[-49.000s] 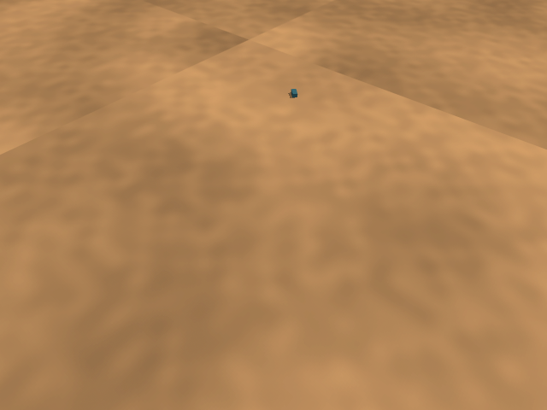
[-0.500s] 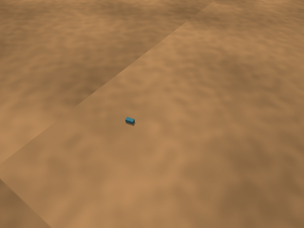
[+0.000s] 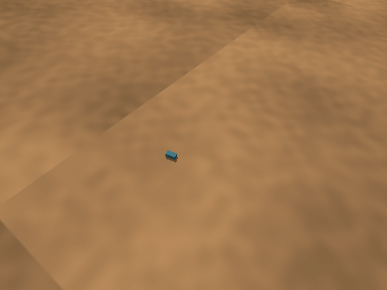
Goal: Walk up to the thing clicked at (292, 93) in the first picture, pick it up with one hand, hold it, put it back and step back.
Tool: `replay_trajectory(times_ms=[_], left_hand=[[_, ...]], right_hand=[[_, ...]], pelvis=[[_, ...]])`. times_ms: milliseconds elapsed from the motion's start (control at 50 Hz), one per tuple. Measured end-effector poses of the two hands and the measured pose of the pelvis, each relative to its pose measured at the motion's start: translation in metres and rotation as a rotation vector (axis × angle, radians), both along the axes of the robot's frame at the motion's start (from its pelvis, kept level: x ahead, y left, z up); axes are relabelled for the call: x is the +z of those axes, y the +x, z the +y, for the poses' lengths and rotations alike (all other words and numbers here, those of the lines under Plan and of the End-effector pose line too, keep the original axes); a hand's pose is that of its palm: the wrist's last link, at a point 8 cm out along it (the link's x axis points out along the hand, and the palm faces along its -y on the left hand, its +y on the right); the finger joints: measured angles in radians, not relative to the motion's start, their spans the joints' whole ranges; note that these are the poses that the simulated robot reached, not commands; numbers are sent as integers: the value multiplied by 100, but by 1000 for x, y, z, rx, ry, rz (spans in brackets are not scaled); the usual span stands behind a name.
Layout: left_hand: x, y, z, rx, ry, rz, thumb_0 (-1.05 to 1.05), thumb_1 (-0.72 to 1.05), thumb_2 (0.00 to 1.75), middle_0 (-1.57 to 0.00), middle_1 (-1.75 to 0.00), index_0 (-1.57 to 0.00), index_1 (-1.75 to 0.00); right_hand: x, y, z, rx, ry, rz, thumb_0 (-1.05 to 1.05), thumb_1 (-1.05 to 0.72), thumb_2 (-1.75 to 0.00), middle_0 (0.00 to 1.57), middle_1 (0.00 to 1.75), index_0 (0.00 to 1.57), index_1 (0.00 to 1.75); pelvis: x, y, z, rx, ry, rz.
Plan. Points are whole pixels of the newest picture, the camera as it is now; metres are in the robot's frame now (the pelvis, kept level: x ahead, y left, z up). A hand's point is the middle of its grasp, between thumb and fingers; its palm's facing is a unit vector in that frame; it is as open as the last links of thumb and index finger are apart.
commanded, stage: step back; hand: left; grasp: from above
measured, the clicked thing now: (171, 155) +1.03 +0.16 -0.75
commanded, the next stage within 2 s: stand in 0.24 s
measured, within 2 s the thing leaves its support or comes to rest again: neither
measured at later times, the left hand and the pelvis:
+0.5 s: hand out of the picture +0.11 +0.24 -0.14, palm faces -0.01 -0.94 -0.34, open 7.4 cm; pelvis +0.01 -0.01 +0.01, yaw +0 degrees
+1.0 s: hand out of the picture +0.06 +0.24 -0.14, palm faces -0.03 -0.94 -0.33, open 7.4 cm; pelvis -0.01 -0.01 +0.02, yaw +0 degrees
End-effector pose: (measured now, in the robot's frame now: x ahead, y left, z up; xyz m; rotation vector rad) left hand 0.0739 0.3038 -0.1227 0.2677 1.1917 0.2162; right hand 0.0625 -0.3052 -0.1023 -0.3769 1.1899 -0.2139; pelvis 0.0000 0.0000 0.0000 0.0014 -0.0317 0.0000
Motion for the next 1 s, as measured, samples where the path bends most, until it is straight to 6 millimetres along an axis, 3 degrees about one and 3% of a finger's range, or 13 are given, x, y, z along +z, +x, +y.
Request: replay_trajectory(times_ms=[240,380,480,660,1000], left_hand=[[10,16,-5,-1,26,20,1,91,90,-20,-30,-20,-30],[19,24,-16,-18,26,6,1,91,90,-20,-30,-20,-30],[22,26,-23,-33,21,-1,1,91,90,-20,-30,-20,-30],[22,20,-27,-49,15,1,1,91,90,-20,-30,-20,-30],[20,-19,-21,-41,15,54,1,91,90,-20,-30,-20,-30]], right_hand=[[-1,66,10,22,52,-74,0,-90,-90,21,30,21,30],[2,77,7,21,76,-97,0,-90,-90,21,30,21,30],[3,67,2,9,79,-78,0,-91,-90,21,30,21,30],[3,29,-8,-27,66,-16,0,-91,-90,21,30,21,30],[-2,-23,-9,-54,67,62,0,-91,-90,21,30,21,30]], pelvis=[[6,16,-6,-3,-6,13],[12,19,-9,-5,-4,-1],[15,16,-12,-5,-3,-10],[17,6,-16,-9,-4,-22],[17,-13,-15,-8,-4,-14]])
